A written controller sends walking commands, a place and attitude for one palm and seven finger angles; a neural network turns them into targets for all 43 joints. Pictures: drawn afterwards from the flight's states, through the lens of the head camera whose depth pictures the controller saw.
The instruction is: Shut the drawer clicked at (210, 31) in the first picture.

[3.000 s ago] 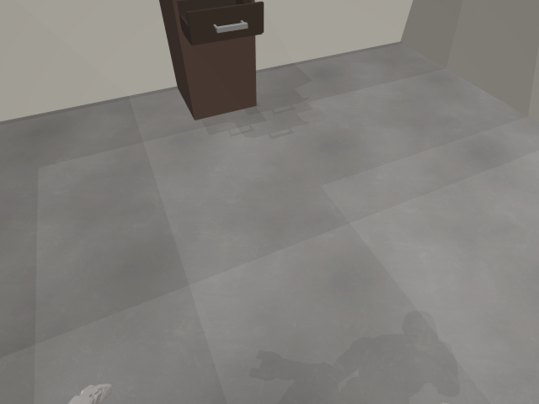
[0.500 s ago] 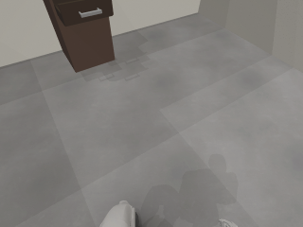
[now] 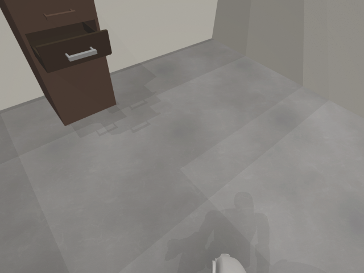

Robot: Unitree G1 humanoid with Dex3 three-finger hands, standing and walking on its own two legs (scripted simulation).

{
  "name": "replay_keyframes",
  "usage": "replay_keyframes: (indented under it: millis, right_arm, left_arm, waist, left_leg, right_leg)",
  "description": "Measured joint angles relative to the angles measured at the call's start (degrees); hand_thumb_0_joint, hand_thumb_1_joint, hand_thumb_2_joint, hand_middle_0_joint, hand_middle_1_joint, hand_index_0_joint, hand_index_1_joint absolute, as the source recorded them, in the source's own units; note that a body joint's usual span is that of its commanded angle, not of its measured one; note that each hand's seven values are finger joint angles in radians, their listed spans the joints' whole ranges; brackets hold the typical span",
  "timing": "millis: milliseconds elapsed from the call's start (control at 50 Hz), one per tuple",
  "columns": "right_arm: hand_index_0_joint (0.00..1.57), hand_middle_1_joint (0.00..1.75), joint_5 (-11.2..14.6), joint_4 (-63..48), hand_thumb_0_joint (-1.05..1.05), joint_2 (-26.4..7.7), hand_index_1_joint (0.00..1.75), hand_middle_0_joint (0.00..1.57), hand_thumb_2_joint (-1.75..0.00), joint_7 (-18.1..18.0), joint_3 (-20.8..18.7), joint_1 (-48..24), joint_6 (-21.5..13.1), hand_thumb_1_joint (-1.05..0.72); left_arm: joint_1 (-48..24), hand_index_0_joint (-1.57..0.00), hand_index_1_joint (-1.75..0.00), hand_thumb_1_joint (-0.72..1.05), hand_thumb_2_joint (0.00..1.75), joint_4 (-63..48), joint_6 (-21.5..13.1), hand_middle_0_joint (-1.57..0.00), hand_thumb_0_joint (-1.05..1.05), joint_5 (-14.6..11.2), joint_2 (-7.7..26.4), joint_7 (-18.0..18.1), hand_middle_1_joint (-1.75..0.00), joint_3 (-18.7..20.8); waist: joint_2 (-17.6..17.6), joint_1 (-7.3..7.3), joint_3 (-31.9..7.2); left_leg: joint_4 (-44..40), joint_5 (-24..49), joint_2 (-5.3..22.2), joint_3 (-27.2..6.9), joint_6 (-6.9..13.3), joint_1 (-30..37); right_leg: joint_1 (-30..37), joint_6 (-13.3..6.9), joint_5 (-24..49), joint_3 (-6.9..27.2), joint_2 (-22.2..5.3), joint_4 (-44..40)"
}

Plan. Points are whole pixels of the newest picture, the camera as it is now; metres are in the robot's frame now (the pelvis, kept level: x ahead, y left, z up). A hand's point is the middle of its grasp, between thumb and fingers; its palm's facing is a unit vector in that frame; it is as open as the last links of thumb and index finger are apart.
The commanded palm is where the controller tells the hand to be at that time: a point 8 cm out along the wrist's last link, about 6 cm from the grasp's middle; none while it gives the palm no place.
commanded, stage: walk to a spot facing it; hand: left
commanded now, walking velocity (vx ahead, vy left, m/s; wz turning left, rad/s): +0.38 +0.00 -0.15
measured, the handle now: (81, 53) +1.22 +0.59 -0.16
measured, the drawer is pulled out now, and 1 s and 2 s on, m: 0.18 0.18 0.18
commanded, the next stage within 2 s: turn to face it in 1.64 s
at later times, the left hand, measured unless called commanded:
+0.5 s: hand (136, 221) +0.30 +0.13 -0.18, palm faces +0.01 -0.98 -0.21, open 7.1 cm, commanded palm none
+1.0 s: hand (131, 164) +0.49 +0.18 -0.17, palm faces -0.01 -0.99 -0.17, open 7.4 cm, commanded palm none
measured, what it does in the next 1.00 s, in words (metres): walks ahead: right foot, then left foot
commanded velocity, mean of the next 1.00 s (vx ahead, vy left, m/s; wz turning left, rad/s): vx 0.38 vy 0.00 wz -0.08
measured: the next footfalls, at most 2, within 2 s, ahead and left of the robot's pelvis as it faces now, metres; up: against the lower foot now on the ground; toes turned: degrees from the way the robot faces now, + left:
right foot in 0.28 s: +0.26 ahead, -0.14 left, +0.00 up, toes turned -11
left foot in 0.72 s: +0.50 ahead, +0.10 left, +0.00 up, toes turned +8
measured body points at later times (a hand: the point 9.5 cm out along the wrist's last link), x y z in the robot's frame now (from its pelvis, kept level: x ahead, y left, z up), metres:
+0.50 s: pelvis +0.24 -0.05 -0.01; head +0.25 -0.05 +0.44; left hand +0.30 +0.19 -0.16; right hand +0.22 -0.28 -0.17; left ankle +0.24 +0.08 -0.67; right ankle +0.22 -0.13 -0.75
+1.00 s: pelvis +0.46 +0.01 +0.00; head +0.48 +0.01 +0.45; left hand +0.50 +0.24 -0.16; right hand +0.47 -0.24 -0.15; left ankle +0.46 +0.10 -0.75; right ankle +0.48 -0.14 -0.66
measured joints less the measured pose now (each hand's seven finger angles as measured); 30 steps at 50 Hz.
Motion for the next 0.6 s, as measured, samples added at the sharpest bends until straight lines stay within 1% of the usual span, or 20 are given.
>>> replay_keyframes:
  millis: [80, 160, 220, 260, 280, 300, 320, 340, 360, 380, 400, 440, 500, 560, 600]
  right_arm:
    - [0.2, 0.29, -0.29, 1.2, 0.01, 1.58, 0.3, 0.2, -0.9, -0.27, 0.65, 2.96, -0.15, -0.91]
    - [0.2, 0.29, -0.72, 2.48, 0.01, 2.54, 0.3, 0.2, -0.9, -0.34, 1.07, 5.39, 0.06, -0.91]
    - [0.2, 0.29, -0.84, 3.55, 0.01, 2.75, 0.3, 0.2, -0.9, -0.28, 1.22, 6.68, 0.45, -0.91]
    - [0.2, 0.29, -0.68, 4.37, 0.01, 2.85, 0.3, 0.2, -0.9, -0.19, 1.25, 7.41, 0.88, -0.91]
    - [0.2, 0.29, -0.47, 4.75, 0.01, 3.07, 0.3, 0.2, -0.9, -0.05, 1.21, 7.92, 1.18, -0.91]
    - [0.2, 0.29, -0.12, 5.1, 0.01, 3.26, 0.3, 0.2, -0.9, 0.22, 1.14, 7.97, 1.61, -0.91]
    - [0.2, 0.29, 0.19, 5.17, 0.01, 3.24, 0.3, 0.2, -0.9, 0.43, 1.05, 7.33, 2.1, -0.91]
    - [0.2, 0.29, 0.36, 4.99, 0.01, 3.05, 0.3, 0.2, -0.9, 0.55, 0.82, 6.27, 2.54, -0.91]
    - [0.2, 0.3, 0.36, 4.63, 0.01, 2.68, 0.3, 0.2, -0.9, 0.7, 0.46, 4.96, 2.86, -0.91]
    - [0.2, 0.29, 0.32, 3.96, 0.01, 2.2, 0.3, 0.2, -0.9, 0.77, 0.09, 3.44, 3.17, -0.91]
    - [0.2, 0.29, 0.18, 2.99, 0.01, 1.68, 0.3, 0.2, -0.9, 0.75, -0.23, 1.78, 3.42, -0.91]
    - [0.2, 0.29, -0.26, 0.63, 0.01, 0.31, 0.3, 0.2, -0.9, 0.73, -0.82, -2.05, 3.65, -0.91]
    - [0.19, 0.29, -0.64, -3.28, 0.01, -1.8, 0.3, 0.2, -0.9, 1.0, -1.6, -7.83, 3.64, -0.91]
    - [0.19, 0.29, -0.7, -6.1, 0.01, -3.56, 0.3, 0.19, -0.9, 1.4, -2.18, -12.59, 3.55, -0.93]
    - [0.19, 0.29, -0.66, -7.24, 0.01, -4.48, 0.3, 0.19, -0.9, 2.06, -2.16, -14.99, 3.33, -0.93]
  left_arm:
    - [-1.03, -0.19, -0.3, 0.91, 0.9, 0.96, 0.36, -0.19, 0.0, -0.16, -0.32, -0.15, -0.3, -0.34]
    - [-2.84, -0.19, -0.3, 0.91, 0.9, 1.15, 0.22, -0.19, 0.0, -0.28, -1.09, -0.26, -0.3, -0.93]
    - [-4.62, -0.19, -0.3, 0.91, 0.9, 0.53, -0.44, -0.19, 0.0, -0.33, -1.86, -0.25, -0.3, -1.48]
    - [-5.31, -0.2, -0.3, 0.91, 0.9, -0.22, -1.52, -0.19, 0.0, -0.31, -2.19, -0.18, -0.3, -1.77]
    - [-5.26, -0.2, -0.3, 0.91, 0.9, -0.58, -2.38, -0.19, 0.0, -0.25, -2.14, -0.19, -0.3, -1.85]
    - [-5.15, -0.2, -0.3, 0.91, 0.9, -0.85, -3.36, -0.2, 0.0, -0.19, -2.12, -0.07, -0.3, -1.76]
    - [-4.86, -0.2, -0.3, 0.91, 0.9, -1.11, -4.25, -0.2, 0.0, -0.36, -2.14, 0.15, -0.3, -1.66]
    - [-4.31, -0.2, -0.3, 0.91, 0.9, -1.19, -4.78, -0.2, 0.0, -0.65, -2.13, 0.35, -0.3, -1.6]
    - [-3.54, -0.2, -0.3, 0.91, 0.9, -0.98, -5.03, -0.2, 0.0, -0.89, -2.09, 0.57, -0.3, -1.59]
    - [-2.59, -0.2, -0.3, 0.91, 0.9, -0.81, -5.3, -0.2, -0.01, -1.42, -1.99, 0.98, -0.3, -1.1]
    - [-1.78, -0.2, -0.3, 0.93, 0.9, -0.94, -5.77, -0.2, -0.02, -1.98, -1.54, 1.73, -0.3, -0.16]
    - [-0.26, -0.2, -0.3, 0.95, 0.9, -0.24, -6.06, -0.2, -0.04, -1.51, -0.14, 2.38, -0.3, 0.07]
    - [2.78, -0.2, -0.3, 0.95, 0.9, 1.6, -5.85, -0.2, -0.04, -0.78, 0.87, 2.4, -0.3, -0.32]
    - [5.61, -0.2, -0.3, 0.94, 0.9, 3.44, -5.44, -0.2, -0.03, -0.59, 0.8, 1.97, -0.3, -0.88]
    - [7.23, -0.2, -0.3, 0.93, 0.9, 4.18, -5.29, -0.2, -0.02, -0.58, 0.52, 1.65, -0.3, -1.23]
  waist:
    - [0.19, -1.23, 0.73]
    - [0.67, -2.59, 1.74]
    - [1.56, -3.19, 2.7]
    - [2.12, -2.94, 3.08]
    - [1.86, -2.59, 2.97]
    - [1.62, -1.86, 2.93]
    - [1.59, -1.26, 3.08]
    - [1.54, -0.88, 3.25]
    - [1.57, -0.46, 3.2]
    - [1.61, -0.11, 2.86]
    - [1.7, 0.22, 2.4]
    - [2.07, 0.52, 1.63]
    - [2.72, 0.34, 0.57]
    - [3.02, 0.66, 0.02]
    - [2.94, 1.56, 0.11]
  left_leg:
    - [-1.45, -2.36, 0.57, 0.47, -0.97, 3.8]
    - [-1.62, -5.54, 1.4, 0.84, -2.19, 6.96]
    - [-0.17, -8.83, 2.69, 1.12, -3.48, 8.78]
    - [3.74, -11.98, 4.15, 1.32, -4.52, 9.01]
    - [8.53, -13.63, 4.88, 1.29, -4.99, 7.97]
    - [16.58, -13.04, 6.04, 1.07, -5.23, 5.22]
    - [27.9, -12.39, 6.8, -0.98, -5.41, 0.88]
    - [38.94, -12.76, 6.84, -3.67, -5.21, -3.73]
    - [47.31, -11.53, 6.94, -5.67, -4.97, -8.0]
    - [52.77, -9.69, 7.31, -7.03, -4.92, -12.07]
    - [55.59, -7.89, 7.93, -8.01, -4.95, -15.87]
    - [55.92, -5.13, 9.56, -9.12, -5.32, -22.19]
    - [49.92, -2.39, 11.71, -9.45, -6.49, -28.58]
    - [39.69, 1.27, 12.96, -8.72, -7.47, -30.77]
    - [32.58, 3.2, 13.02, -8.05, -7.63, -30.28]
  right_leg:
    - [2.28, -0.61, -1.12, -2.21, 0.53, -6.78]
    - [4.91, -2.02, -3.96, -4.47, 1.73, -13.03]
    - [7.64, -3.75, -7.5, -6.43, 3.55, -18.36]
    - [10.65, -5.11, -8.39, -7.92, 5.44, -22.44]
    - [13.01, -5.99, -6.91, -8.56, 6.01, -24.9]
    - [13.92, -6.61, -4.57, -8.88, 6.16, -24.98]
    - [14.13, -6.79, -5.75, -9.1, 6.34, -23.05]
    - [15.07, -6.8, -7.77, -9.27, 6.49, -21.98]
    - [16.61, -6.65, -9.39, -9.39, 6.76, -22.26]
    - [18.22, -6.41, -10.29, -9.46, 7.07, -23.38]
    - [19.75, -5.94, -10.43, -9.56, 7.35, -24.97]
    - [22.59, -5.59, -10.09, -9.53, 7.86, -28.22]
    - [26.05, -5.31, -10.25, -8.99, 8.06, -31.9]
    - [29.22, -4.38, -11.22, -8.53, 7.71, -34.27]
    - [31.25, -3.56, -12.43, -8.37, 7.34, -35.0]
